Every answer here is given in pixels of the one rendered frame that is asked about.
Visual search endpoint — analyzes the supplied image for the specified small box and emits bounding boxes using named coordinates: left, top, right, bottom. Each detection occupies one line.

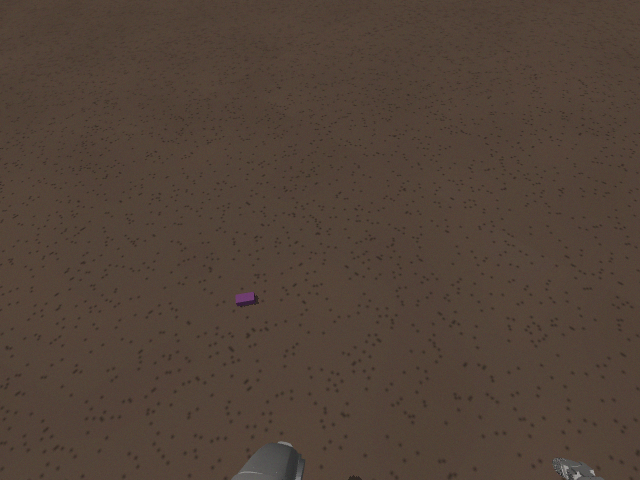
left=236, top=292, right=256, bottom=306

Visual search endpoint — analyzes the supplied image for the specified right robot hand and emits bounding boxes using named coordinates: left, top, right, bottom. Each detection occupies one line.
left=552, top=458, right=605, bottom=480

